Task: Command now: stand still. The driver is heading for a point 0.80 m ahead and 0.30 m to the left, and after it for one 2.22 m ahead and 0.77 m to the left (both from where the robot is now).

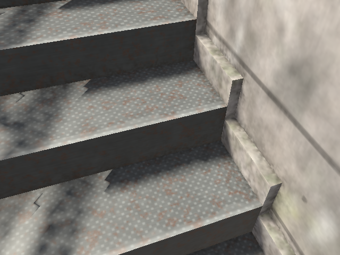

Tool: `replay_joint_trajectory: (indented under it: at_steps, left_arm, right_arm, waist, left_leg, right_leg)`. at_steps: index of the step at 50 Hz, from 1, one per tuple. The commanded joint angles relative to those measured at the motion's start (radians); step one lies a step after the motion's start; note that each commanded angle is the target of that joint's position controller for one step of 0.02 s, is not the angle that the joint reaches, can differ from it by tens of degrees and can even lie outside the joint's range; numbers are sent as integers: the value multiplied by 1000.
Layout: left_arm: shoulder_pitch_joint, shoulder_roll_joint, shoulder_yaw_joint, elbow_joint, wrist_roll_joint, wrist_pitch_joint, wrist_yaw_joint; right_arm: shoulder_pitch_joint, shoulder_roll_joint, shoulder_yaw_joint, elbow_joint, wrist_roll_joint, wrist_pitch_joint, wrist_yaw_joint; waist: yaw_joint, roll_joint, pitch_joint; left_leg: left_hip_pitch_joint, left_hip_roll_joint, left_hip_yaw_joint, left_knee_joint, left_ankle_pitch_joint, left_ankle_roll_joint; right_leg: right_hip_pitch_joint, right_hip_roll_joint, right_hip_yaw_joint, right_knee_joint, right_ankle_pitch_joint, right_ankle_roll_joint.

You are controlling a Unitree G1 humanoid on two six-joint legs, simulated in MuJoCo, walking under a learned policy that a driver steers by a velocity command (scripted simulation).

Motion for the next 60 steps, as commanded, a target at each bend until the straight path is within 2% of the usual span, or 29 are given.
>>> replay_joint_trajectory:
  at_steps: [1, 5, 8, 12, 15, 16, 19, 21, 22, 24, 25, 26, 27, 29, 31, 33, 34, 35, 38, 41, 42, 43, 44, 45, 48, 50, 52, 54, 60]
  left_arm:
    - [60, 78, 23, -12, -4, -15, 9]
    - [86, 69, 37, -8, 9, 8, -11]
    - [-13, 49, 37, -63, 20, -1, -42]
    - [52, 108, 95, -115, 26, 4, -14]
    - [-52, 58, 71, -213, 19, -7, -10]
    - [-110, -10, 8, -259, 44, 5, -88]
    - [-18, 63, 4, -258, 67, 17, -134]
    - [180, 76, 32, -173, 4, 37, -148]
    - [190, 111, 37, -162, -5, 53, -138]
    - [451, 94, 39, 37, 13, 84, -124]
    - [622, 276, 81, 140, 48, 104, -123]
    - [743, 281, 82, 116, 121, 81, -171]
    - [641, 216, 76, 155, 112, 44, -176]
    - [596, -7, 17, 242, 58, -2, -147]
    - [437, -99, -3, 290, 130, -8, -167]
    - [22, 0, 22, 166, 139, -44, -165]
    - [-136, 135, 41, 60, 124, -48, -181]
    - [-165, 224, 58, 35, 108, -57, -202]
    - [70, 363, 89, 48, 63, -63, -192]
    - [231, 371, 134, 82, 59, 5, -213]
    - [287, 341, 144, 90, 125, 25, -239]
    - [327, 176, 112, 42, 194, 30, -266]
    - [287, 118, 107, 13, 173, 23, -249]
    - [212, 135, 98, -7, 115, 24, -210]
    - [50, 91, 66, -112, 125, -5, -160]
    - [26, 52, 32, -145, 99, -10, -142]
    - [19, 110, 41, -143, 78, 7, -129]
    - [-19, 128, 43, -169, 63, 6, -139]
    - [-350, 32, -51, -408, 65, -31, -101]
  right_arm:
    - [12, -68, -8, -28, -3, -2, -2]
    - [67, -158, -44, -20, -5, -7, -1]
    - [153, -241, -81, -14, 2, -3, -10]
    - [136, -253, -93, -4, -6, -35, -18]
    - [189, -195, -69, 13, -47, -52, -22]
    - [276, 7, 6, 93, -32, -59, 12]
    - [-101, -322, -73, -97, 8, -85, 46]
    - [-267, -402, -89, -194, -48, -64, 73]
    - [-303, -449, -105, -190, -19, -44, 97]
    - [36, -285, -84, -96, -76, 16, 140]
    - [430, 48, -14, -11, -108, 21, 243]
    - [347, 3, -13, -44, -51, 13, 262]
    - [90, -11, -19, -144, 2, 23, 252]
    - [-210, -36, -4, -309, -7, -3, 145]
    - [-349, 77, 76, -412, 36, 35, 93]
    - [-358, -2, 79, -462, 78, 84, 75]
    - [-354, -130, 45, -467, 65, 114, 100]
    - [-327, -85, 68, -417, 45, 145, 145]
    - [-159, -129, 61, -328, 22, 155, 188]
    - [-114, -138, 67, -331, 64, 132, 152]
    - [-43, -170, 46, -299, 55, 132, 120]
    - [26, -220, 16, -265, 34, 128, 82]
    - [42, -293, -12, -260, 9, 104, 65]
    - [114, -271, -29, -226, 24, 57, 90]
    - [167, -126, -5, -42, 33, -48, 117]
    - [64, -53, 20, 14, -27, -55, 130]
    - [-100, -98, 15, -53, -15, -90, 111]
    - [-64, -161, 23, -69, -7, -122, 75]
    - [647, -164, 11, 137, -56, -98, 59]
  waist:
    - [12, 27, 41]
    - [-12, 96, 92]
    - [-91, 230, 189]
    - [-6, 108, 163]
    - [-19, 70, 118]
    - [-40, 3, -97]
    - [154, -7, -93]
    - [293, 130, -94]
    - [352, 56, -87]
    - [238, -51, 36]
    - [16, -311, -186]
    - [150, -305, -326]
    - [152, -270, -193]
    - [151, -187, -101]
    - [29, -17, 43]
    - [-139, -3, 59]
    - [-219, 20, -45]
    - [-262, -18, -21]
    - [-194, -98, -155]
    - [-102, -234, -203]
    - [-68, -128, -261]
    - [1, 73, -408]
    - [24, 218, -385]
    - [-42, 207, -288]
    - [21, 84, 35]
    - [110, 12, 27]
    - [136, -14, 8]
    - [90, 50, -23]
    - [-178, 152, 77]
  left_leg:
    - [-54, 95, -103, -138, 114, 78]
    - [-21, 96, -151, -164, -313, 146]
    - [-34, 315, -425, -373, -613, 308]
    - [128, 350, -354, -351, -314, 341]
    - [266, 331, -247, -303, -61, 275]
    - [343, 374, -286, -201, 149, 227]
    - [-181, 159, 9, -267, 416, 167]
    - [-403, 194, 21, -208, 823, 212]
    - [-288, 125, 49, -10, 980, 217]
    - [-184, 89, 35, 559, 809, 185]
    - [-675, -33, 76, 1180, -58, 127]
    - [-825, -93, -194, 1659, -139, 163]
    - [-1168, -66, -122, 1915, -199, 226]
    - [-1578, -12, -74, 2168, -328, 283]
    - [-1659, 105, -124, 2019, -383, 325]
    - [-1254, 166, -85, 1473, -225, 327]
    - [-747, 136, -1, 1385, 89, 293]
    - [-491, 91, 84, 1505, 272, 217]
    - [-717, -19, 215, 1131, 88, 174]
    - [-796, -126, 151, 560, -146, 141]
    - [-640, -178, 23, 450, -28, 170]
    - [-332, -167, -289, 384, 425, 330]
    - [-237, -24, -602, 158, 483, 481]
    - [-183, 39, -622, 96, -9, 360]
    - [-217, 53, -708, 71, -397, 299]
    - [-334, 31, -592, 73, -327, 260]
    - [-565, -43, -444, -7, -222, 231]
    - [-631, -42, -434, -17, -136, 252]
    - [460, 243, -762, 134, 373, 290]
  right_leg:
    - [94, -113, 132, -103, 45, -29]
    - [-101, -28, 30, 30, -298, -72]
    - [-374, -35, -29, 451, -239, -72]
    - [-752, -79, 147, 1347, -451, -67]
    - [-938, -61, 174, 1529, -493, -76]
    - [-990, -58, 248, 1470, -490, -144]
    - [-351, -62, 107, 757, -338, -165]
    - [109, 12, 47, 503, 119, -61]
    - [63, 54, -36, 128, 94, -42]
    - [223, 58, 43, -411, 661, -64]
    - [633, -239, 240, 188, 1714, -400]
    - [599, -426, 512, 157, 1471, -507]
    - [534, -442, 413, 45, 908, -401]
    - [565, -439, 394, -70, 483, -283]
    - [325, -418, 287, -226, 319, -224]
    - [-165, -254, 50, -430, 9, -151]
    - [-565, -186, -51, -534, -16, -127]
    - [-729, -227, -55, -562, 331, -166]
    - [1, -245, -133, -254, 1595, -171]
    - [572, -379, -25, 103, 1957, -254]
    - [491, -367, -14, 302, 1811, -289]
    - [154, -248, 2, 609, 1230, -253]
    - [-259, 19, 48, 1137, 190, -120]
    - [-558, 103, 311, 1516, 137, -115]
    - [-1032, 112, 357, 1751, 65, -130]
    - [-1048, 50, 285, 1741, 55, -152]
    - [-822, 22, 186, 1537, 101, -100]
    - [-694, 20, 124, 1582, 112, -21]
    - [-1701, 41, 282, 2026, -522, -84]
